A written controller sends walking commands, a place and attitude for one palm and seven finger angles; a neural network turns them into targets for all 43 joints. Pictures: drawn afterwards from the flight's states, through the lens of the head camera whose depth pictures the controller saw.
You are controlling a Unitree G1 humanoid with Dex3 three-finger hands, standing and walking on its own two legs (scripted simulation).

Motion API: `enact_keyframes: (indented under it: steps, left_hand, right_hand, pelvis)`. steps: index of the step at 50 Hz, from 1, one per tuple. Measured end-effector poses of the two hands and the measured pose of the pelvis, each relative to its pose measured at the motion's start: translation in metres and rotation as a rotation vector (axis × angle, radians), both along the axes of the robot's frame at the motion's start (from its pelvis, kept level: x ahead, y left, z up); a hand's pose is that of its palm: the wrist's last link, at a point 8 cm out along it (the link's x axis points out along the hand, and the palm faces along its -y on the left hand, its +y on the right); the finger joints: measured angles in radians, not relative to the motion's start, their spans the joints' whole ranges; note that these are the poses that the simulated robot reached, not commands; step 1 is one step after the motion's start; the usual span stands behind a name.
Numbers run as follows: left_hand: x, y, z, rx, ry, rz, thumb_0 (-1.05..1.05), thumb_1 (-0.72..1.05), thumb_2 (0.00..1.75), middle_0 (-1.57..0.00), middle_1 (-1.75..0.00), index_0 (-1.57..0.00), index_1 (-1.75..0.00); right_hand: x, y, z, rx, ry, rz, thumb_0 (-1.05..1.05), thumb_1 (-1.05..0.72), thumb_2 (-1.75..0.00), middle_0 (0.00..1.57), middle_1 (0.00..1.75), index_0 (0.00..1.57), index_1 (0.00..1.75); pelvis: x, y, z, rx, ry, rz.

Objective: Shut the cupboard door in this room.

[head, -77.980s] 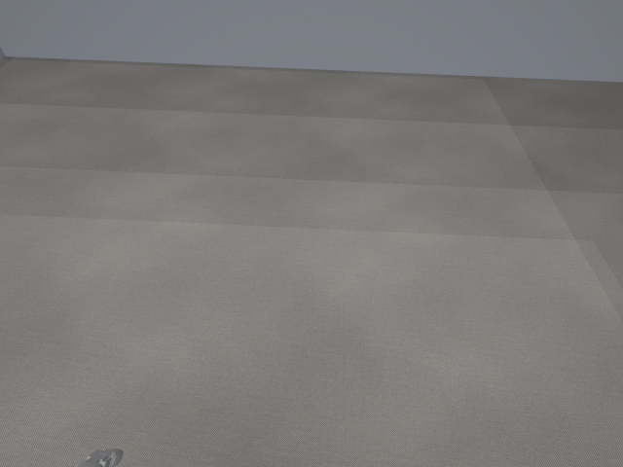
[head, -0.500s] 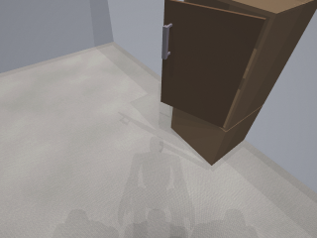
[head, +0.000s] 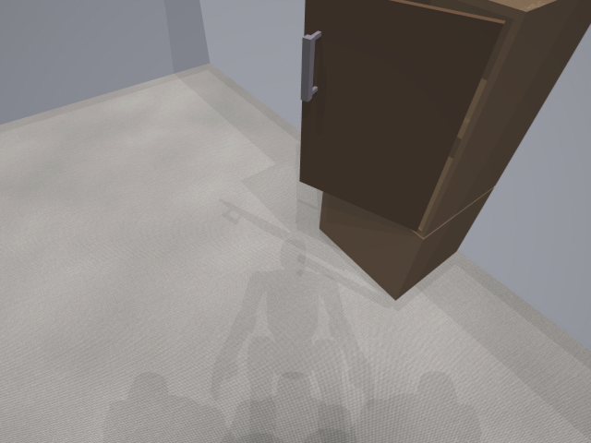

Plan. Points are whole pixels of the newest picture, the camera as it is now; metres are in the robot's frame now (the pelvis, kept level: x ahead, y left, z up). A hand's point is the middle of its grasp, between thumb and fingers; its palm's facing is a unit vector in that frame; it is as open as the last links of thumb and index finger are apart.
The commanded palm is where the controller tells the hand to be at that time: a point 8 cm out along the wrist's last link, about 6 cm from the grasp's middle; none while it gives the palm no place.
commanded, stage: look to check the result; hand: left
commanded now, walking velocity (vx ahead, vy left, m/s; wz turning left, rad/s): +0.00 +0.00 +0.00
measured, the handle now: (311, 66) +0.93 +0.00 +0.07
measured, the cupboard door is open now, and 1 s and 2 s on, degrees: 20 20 20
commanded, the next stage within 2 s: walk to a spot facing it in 0.24 s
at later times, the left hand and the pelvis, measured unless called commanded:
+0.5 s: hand out of the picture +0.07 +0.21 -0.17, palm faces +0.03 -0.96 -0.28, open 7.4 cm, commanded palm none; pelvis +0.02 -0.01 +0.00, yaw +2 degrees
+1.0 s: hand out of the picture +0.02 +0.23 -0.17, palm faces +0.32 -0.91 -0.26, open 7.4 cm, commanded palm none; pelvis +0.00 +0.00 +0.00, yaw +19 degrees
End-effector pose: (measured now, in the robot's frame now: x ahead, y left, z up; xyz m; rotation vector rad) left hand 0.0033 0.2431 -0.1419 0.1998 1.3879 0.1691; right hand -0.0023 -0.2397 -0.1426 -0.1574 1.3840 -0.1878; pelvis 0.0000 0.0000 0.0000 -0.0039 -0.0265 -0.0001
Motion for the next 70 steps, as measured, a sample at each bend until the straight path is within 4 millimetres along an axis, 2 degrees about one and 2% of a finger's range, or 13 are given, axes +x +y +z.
enact_keyframes:
  steps: [14, 21, 25, 32, 38, 43, 49, 55, 58, 60, 65, 70]
  left_hand:
    - [0.044, 0.008, 0.007, 0.022, -0.081, -0.026, 0.00, 0.90, 0.90, -0.20, -0.30, -0.20, -0.30]
    - [0.056, 0.012, 0.009, 0.035, -0.097, -0.026, 0.00, 0.90, 0.90, -0.21, -0.30, -0.20, -0.30]
    - [0.056, 0.011, 0.007, 0.042, -0.104, 0.004, 0.00, 0.90, 0.90, -0.20, -0.30, -0.20, -0.30]
    - [0.036, 0.006, -0.006, 0.023, -0.115, 0.097, 0.00, 0.90, 0.90, -0.20, -0.30, -0.20, -0.30]
    - [0.008, 0.016, -0.027, -0.004, -0.097, 0.194, 0.00, 0.90, 0.90, -0.21, -0.30, -0.20, -0.30]
    - [-0.004, 0.023, -0.015, 0.004, -0.082, 0.240, 0.01, 0.90, 0.90, -0.21, -0.30, -0.20, -0.30]
    - [-0.005, 0.025, 0.001, 0.037, -0.143, 0.291, 0.01, 0.91, 0.90, -0.20, -0.30, -0.20, -0.30]
    - [-0.004, 0.012, 0.011, 0.082, -0.203, 0.346, 0.01, 0.91, 0.90, -0.20, -0.30, -0.20, -0.30]
    - [-0.015, 0.000, 0.011, 0.121, -0.222, 0.377, 0.00, 0.90, 0.90, -0.20, -0.30, -0.20, -0.30]
    - [-0.027, -0.009, 0.014, 0.126, -0.200, 0.405, 0.00, 0.90, 0.90, -0.20, -0.30, -0.20, -0.30]
    - [-0.054, -0.030, 0.015, 0.112, -0.146, 0.473, 0.00, 0.90, 0.90, -0.21, -0.30, -0.20, -0.30]
    - [-0.082, -0.041, 0.008, 0.084, -0.139, 0.573, 0.01, 0.90, 0.90, -0.21, -0.30, -0.20, -0.30]
  right_hand:
    - [0.045, -0.018, 0.007, -0.032, -0.074, 0.035, 0.00, -0.90, -0.90, 0.20, 0.30, 0.20, 0.30]
    - [0.059, -0.027, 0.010, -0.048, -0.087, 0.052, 0.00, -0.90, -0.90, 0.20, 0.30, 0.20, 0.30]
    - [0.063, -0.026, 0.007, -0.043, -0.071, 0.070, 0.00, -0.91, -0.90, 0.20, 0.30, 0.19, 0.30]
    - [0.066, -0.008, -0.006, -0.009, -0.025, 0.123, 0.00, -0.91, -0.90, 0.20, 0.30, 0.19, 0.30]
    - [0.078, 0.013, -0.011, -0.014, -0.035, 0.199, 0.00, -0.91, -0.90, 0.20, 0.30, 0.20, 0.30]
    - [0.084, 0.022, -0.001, -0.019, -0.036, 0.254, 0.00, -0.90, -0.90, 0.20, 0.30, 0.20, 0.30]
    - [0.098, 0.014, 0.007, -0.028, -0.024, 0.321, 0.00, -0.90, -0.90, 0.20, 0.30, 0.20, 0.30]
    - [0.127, -0.008, 0.001, -0.029, -0.034, 0.388, 0.00, -0.90, -0.90, 0.20, 0.30, 0.20, 0.30]
    - [0.150, -0.018, -0.009, -0.017, -0.054, 0.420, 0.00, -0.90, -0.90, 0.20, 0.30, 0.20, 0.30]
    - [0.166, -0.020, -0.010, -0.015, -0.068, 0.453, 0.00, -0.90, -0.90, 0.20, 0.30, 0.20, 0.30]
    - [0.200, -0.007, -0.002, 0.010, -0.114, 0.525, 0.00, -0.91, -0.90, 0.20, 0.30, 0.19, 0.30]
    - [0.228, 0.028, 0.003, 0.028, -0.132, 0.646, 0.00, -0.91, -0.90, 0.20, 0.30, 0.19, 0.29]
  pelvis:
    - [0.012, -0.003, 0.002, 0.001, 0.000, 0.004]
    - [0.017, -0.005, 0.003, 0.001, 0.004, 0.014]
    - [0.018, -0.007, 0.000, 0.002, 0.011, 0.042]
    - [0.013, -0.005, -0.010, -0.016, 0.010, 0.121]
    - [0.007, 0.008, -0.023, -0.016, 0.004, 0.202]
    - [0.001, 0.010, -0.013, -0.019, 0.034, 0.251]
    - [0.000, 0.000, -0.004, -0.039, 0.058, 0.326]
    - [0.003, -0.022, -0.007, -0.039, 0.065, 0.414]
    - [0.007, -0.036, -0.015, -0.013, 0.075, 0.449]
    - [0.007, -0.039, -0.013, -0.015, 0.061, 0.480]
    - [0.012, -0.042, -0.008, 0.013, 0.047, 0.549]
    - [0.014, -0.037, -0.008, 0.027, 0.046, 0.633]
